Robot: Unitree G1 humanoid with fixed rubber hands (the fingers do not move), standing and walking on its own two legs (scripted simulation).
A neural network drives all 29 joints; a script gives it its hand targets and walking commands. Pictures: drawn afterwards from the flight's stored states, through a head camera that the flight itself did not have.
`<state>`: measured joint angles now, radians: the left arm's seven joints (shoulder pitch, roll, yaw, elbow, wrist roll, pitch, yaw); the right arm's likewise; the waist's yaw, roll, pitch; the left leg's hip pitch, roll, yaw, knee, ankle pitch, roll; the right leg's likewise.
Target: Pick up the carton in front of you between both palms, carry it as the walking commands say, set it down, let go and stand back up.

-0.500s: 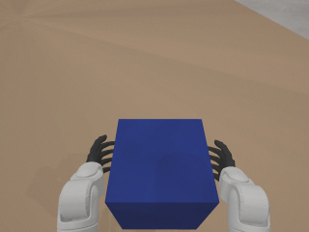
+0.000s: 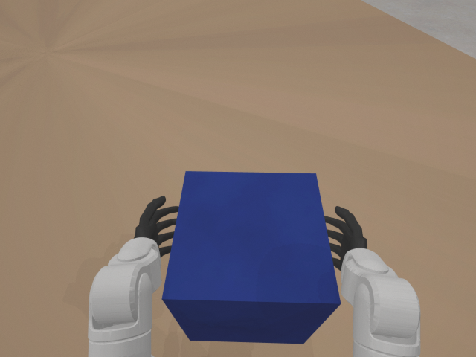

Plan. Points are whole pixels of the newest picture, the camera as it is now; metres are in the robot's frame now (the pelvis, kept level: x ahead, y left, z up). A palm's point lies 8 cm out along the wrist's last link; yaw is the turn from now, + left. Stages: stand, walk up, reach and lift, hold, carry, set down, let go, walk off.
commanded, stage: carry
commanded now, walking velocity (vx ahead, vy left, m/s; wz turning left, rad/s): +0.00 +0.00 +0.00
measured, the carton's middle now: (248, 263) +0.29 +0.00 +0.01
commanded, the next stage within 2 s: none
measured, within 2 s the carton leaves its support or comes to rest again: neither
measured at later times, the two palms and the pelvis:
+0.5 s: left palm (172, 139) +0.52 +0.16 +0.10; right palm (318, 148) +0.50 -0.14 +0.09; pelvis +0.25 +0.01 +0.00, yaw -1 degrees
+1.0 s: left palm (175, 130) +0.59 +0.17 +0.06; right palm (305, 133) +0.59 -0.13 +0.06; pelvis +0.32 +0.01 +0.01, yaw +1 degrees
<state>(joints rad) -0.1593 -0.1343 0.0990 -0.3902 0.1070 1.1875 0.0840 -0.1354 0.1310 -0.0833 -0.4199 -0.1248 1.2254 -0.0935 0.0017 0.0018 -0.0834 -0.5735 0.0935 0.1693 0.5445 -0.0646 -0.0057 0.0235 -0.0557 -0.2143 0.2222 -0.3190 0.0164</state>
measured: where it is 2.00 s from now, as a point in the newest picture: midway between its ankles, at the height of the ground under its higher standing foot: outside the picture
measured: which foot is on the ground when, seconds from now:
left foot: up 0.00-0.04, down 0.06-0.90, up 0.92-1.00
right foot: down 0.00-0.06, up 0.08-0.34, down 0.36-1.00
